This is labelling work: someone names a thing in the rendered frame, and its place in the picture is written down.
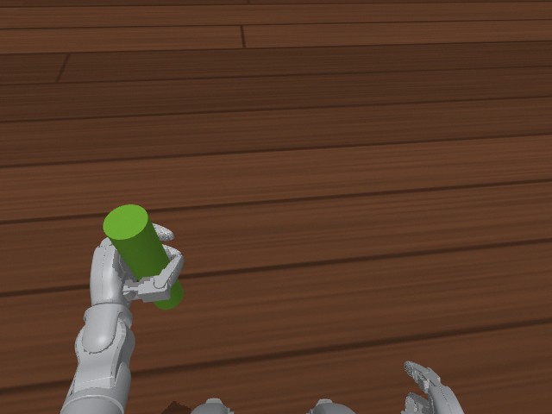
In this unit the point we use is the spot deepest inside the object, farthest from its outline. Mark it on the left robot hand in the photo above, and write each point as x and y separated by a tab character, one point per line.
112	281

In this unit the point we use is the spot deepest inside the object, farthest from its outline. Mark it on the can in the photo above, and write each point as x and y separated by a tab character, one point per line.
130	230

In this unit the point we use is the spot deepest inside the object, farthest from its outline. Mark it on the left robot arm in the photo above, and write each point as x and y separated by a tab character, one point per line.
103	348

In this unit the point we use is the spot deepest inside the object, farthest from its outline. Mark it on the right robot hand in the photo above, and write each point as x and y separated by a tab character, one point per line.
441	398

